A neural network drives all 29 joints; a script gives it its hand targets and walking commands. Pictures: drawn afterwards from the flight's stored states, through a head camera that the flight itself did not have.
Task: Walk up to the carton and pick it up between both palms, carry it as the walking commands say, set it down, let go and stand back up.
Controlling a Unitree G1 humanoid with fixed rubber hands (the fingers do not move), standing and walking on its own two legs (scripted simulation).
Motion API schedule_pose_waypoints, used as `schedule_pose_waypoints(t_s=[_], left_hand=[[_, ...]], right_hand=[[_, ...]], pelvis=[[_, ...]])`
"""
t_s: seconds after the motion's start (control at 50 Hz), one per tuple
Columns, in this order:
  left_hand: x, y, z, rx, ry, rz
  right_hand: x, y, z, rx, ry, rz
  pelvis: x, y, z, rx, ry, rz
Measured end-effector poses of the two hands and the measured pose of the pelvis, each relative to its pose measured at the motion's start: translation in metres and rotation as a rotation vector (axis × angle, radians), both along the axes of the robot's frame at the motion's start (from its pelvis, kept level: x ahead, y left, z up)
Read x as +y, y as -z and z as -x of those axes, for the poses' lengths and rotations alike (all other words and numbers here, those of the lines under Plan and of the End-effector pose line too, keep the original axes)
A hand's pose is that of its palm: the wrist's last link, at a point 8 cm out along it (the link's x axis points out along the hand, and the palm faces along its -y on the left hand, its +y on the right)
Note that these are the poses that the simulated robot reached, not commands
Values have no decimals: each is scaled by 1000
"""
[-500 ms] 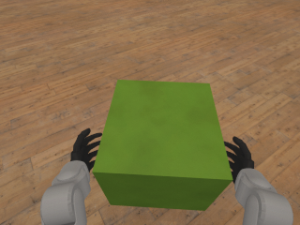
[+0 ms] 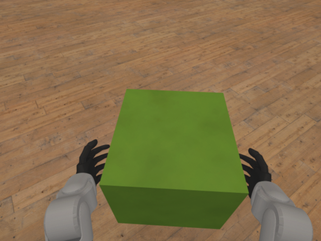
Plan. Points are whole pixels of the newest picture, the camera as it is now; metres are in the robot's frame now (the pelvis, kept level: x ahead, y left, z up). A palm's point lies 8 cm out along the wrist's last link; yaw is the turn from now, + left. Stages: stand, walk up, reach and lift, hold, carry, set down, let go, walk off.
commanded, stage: carry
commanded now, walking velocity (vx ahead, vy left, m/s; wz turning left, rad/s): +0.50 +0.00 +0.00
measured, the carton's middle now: (171, 156) +0.35 +0.00 +0.01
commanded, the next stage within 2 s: none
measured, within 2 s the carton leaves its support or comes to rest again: neither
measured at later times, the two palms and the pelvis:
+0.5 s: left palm (105, 116) +0.41 +0.18 +0.10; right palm (239, 122) +0.41 -0.17 +0.09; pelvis +0.17 +0.00 +0.00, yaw +1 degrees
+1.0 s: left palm (109, 133) +0.35 +0.16 +0.10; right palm (255, 141) +0.34 -0.19 +0.10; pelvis +0.12 -0.02 -0.02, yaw -1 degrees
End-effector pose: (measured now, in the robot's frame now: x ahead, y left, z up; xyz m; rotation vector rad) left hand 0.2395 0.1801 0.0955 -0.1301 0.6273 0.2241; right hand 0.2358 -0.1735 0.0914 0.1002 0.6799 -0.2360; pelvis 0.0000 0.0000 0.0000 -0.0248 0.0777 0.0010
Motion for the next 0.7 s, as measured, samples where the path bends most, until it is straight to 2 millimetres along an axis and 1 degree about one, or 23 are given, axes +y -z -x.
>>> schedule_pose_waypoints(t_s=[0.06,0.08,0.12,0.2,0.3,0.38,0.42,0.46,0.52,0.58,0.7], left_hand=[[-15,9,-28,12,-7,-25],[-19,10,-35,24,-8,-32],[-24,8,-51,40,-8,-42],[-29,-1,-80,32,-13,-59],[-24,-7,-115,0,-13,-58],[-11,-3,-144,-35,-9,-37],[-4,-2,-155,-44,-15,-22],[-1,-3,-163,-43,-13,-14],[0,-4,-170,-45,-10,-10],[-3,-4,-171,-46,-16,-14],[-12,-4,-167,-38,-9,-20]], right_hand=[[-15,17,-31,12,-8,-22],[-18,21,-39,23,-8,-28],[-24,22,-54,39,-8,-38],[-28,18,-85,30,-14,-54],[-23,12,-120,-2,-13,-50],[-11,8,-149,-37,-10,-29],[-4,3,-162,-47,-15,-13],[0,-1,-169,-46,-13,-4],[0,-4,-175,-48,-11,1],[-2,-2,-177,-49,-16,-3],[-12,0,-172,-42,-9,-8]], pelvis=[[-14,10,-27,15,-6,-24],[-18,10,-35,15,-8,-27],[-22,6,-49,28,-9,-36],[-27,0,-77,41,-14,-48],[-22,0,-113,29,-15,-43],[-11,8,-144,14,-12,-19],[-6,9,-157,14,-15,-18],[-3,6,-165,12,-13,-14],[-2,4,-171,8,-9,-11],[-5,6,-173,7,-14,-22],[-12,6,-170,1,-11,-30]])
